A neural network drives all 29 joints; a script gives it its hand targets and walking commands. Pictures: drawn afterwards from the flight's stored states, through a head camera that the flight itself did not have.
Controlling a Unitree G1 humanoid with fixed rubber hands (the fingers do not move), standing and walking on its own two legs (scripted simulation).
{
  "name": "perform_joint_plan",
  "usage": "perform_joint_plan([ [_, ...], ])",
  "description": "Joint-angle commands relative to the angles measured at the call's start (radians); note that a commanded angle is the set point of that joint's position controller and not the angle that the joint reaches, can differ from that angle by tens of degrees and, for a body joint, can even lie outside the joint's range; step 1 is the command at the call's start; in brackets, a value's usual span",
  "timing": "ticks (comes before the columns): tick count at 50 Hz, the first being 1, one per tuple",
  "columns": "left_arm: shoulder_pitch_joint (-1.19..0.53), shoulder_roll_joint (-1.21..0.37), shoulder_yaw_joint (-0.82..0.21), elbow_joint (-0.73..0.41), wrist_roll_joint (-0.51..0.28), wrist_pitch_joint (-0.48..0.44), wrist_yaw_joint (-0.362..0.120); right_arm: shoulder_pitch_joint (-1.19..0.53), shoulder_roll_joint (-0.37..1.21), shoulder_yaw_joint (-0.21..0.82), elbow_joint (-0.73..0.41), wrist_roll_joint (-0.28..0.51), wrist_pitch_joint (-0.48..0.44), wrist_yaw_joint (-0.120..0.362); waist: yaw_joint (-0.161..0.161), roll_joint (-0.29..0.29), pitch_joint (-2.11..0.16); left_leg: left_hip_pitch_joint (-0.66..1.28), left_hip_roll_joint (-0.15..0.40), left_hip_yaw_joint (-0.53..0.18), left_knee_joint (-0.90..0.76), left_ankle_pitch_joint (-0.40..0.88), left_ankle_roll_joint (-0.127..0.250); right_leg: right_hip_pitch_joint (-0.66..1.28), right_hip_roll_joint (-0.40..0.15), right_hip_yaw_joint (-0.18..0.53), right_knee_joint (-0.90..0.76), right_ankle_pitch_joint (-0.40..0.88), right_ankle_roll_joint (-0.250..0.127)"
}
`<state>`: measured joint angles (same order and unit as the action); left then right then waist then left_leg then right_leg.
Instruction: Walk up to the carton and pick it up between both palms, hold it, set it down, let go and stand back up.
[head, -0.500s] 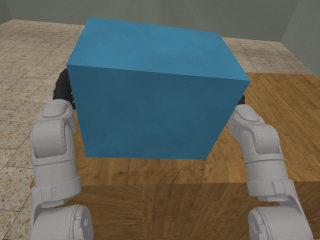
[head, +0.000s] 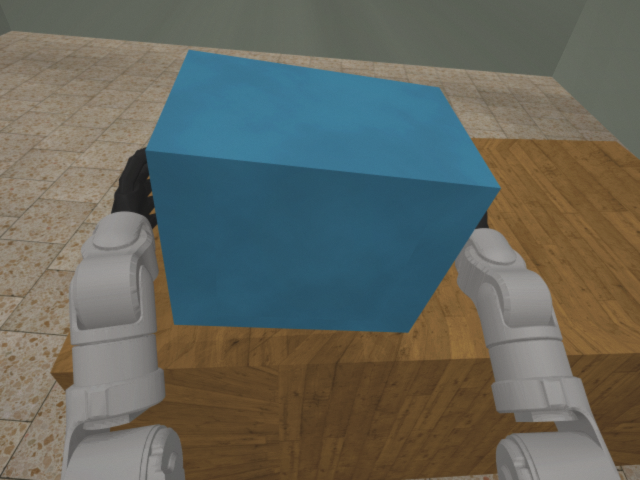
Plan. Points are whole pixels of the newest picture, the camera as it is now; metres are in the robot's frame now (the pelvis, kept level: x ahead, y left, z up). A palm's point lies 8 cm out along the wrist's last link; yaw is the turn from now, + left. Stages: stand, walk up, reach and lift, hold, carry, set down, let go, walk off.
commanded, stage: hold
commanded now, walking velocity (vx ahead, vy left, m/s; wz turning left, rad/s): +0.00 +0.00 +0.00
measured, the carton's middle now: (308, 204) +0.38 +0.01 +0.20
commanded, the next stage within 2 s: none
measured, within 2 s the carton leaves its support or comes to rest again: neither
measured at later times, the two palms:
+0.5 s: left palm (125, 217) +0.35 +0.20 +0.20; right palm (459, 225) +0.35 -0.17 +0.19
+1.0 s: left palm (130, 217) +0.35 +0.20 +0.20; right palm (462, 226) +0.35 -0.18 +0.18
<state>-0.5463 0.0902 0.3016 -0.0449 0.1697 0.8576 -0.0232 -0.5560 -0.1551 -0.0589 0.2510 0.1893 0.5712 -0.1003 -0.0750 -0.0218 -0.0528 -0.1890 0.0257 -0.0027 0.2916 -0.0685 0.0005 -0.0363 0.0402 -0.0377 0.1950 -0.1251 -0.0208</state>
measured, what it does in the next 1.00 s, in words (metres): stands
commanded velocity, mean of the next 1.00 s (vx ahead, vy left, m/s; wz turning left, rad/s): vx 0.00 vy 0.00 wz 0.00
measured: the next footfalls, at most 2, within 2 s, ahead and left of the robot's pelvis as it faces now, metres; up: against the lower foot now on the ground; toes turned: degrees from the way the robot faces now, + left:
none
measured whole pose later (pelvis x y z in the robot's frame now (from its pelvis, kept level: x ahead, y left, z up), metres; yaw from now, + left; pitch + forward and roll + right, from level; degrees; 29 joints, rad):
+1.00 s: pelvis +0.00 +0.00 +0.00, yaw +1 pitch -2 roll -1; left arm -0.54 0.10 0.31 -0.05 0.16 0.85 -0.03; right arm -0.56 -0.15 -0.05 0.25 0.20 0.57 -0.12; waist -0.08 -0.03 -0.06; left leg -0.19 0.02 -0.01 0.29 -0.07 0.00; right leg -0.04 0.04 -0.05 0.19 -0.13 -0.02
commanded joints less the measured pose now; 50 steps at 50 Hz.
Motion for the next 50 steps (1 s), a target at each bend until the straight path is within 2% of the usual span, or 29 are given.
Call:
perform_joint_plan([
  [1, -0.732, -0.356, -0.479, -0.247, -0.198, -0.103, -0.143, -0.927, 0.356, 0.330, -0.384, 0.107, -0.108, 0.088, 0.013, 0.067, -0.528, 0.438, -0.029, 0.001, 0.037, 0.181, 0.009, -0.090, 0.011, -0.029, -0.037, 0.187, 0.039],
  [9, -0.731, -0.335, -0.456, -0.220, -0.190, -0.111, -0.168, -0.901, 0.368, 0.323, -0.356, 0.108, -0.101, 0.065, -0.005, 0.063, -0.527, 0.409, -0.043, -0.001, 0.037, 0.186, 0.020, -0.053, -0.001, -0.017, -0.026, 0.255, 0.050],
  [19, -0.733, -0.337, -0.469, -0.233, -0.196, -0.123, -0.179, -0.876, 0.357, 0.314, -0.359, 0.113, -0.097, 0.048, -0.027, 0.088, -0.506, 0.421, -0.043, -0.012, 0.041, 0.204, 0.003, -0.066, 0.001, -0.022, -0.027, 0.262, 0.043],
  [33, -0.723, -0.355, -0.487, -0.254, -0.202, -0.117, -0.152, -0.888, 0.341, 0.317, -0.371, 0.111, -0.103, 0.068, -0.011, 0.088, -0.506, 0.442, -0.029, -0.012, 0.037, 0.194, -0.006, -0.100, 0.012, -0.033, -0.038, 0.191, 0.033],
  [50, -0.713, -0.339, -0.477, -0.265, -0.195, -0.104, -0.157, -0.880, 0.342, 0.320, -0.383, 0.116, -0.098, 0.068, -0.012, 0.082, -0.521, 0.445, -0.036, -0.008, 0.043, 0.217, 0.001, -0.078, 0.008, -0.027, -0.033, 0.239, 0.041],
])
